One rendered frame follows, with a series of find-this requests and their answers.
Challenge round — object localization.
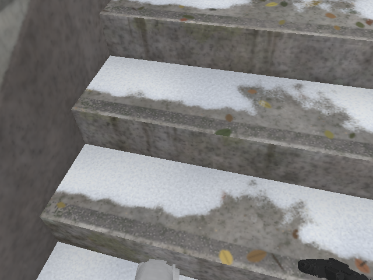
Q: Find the left robot thigh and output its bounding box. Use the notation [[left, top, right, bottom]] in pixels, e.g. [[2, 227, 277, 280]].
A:
[[135, 259, 180, 280]]

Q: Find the robot right hand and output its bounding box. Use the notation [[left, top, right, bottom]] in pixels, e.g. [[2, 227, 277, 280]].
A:
[[298, 258, 371, 280]]

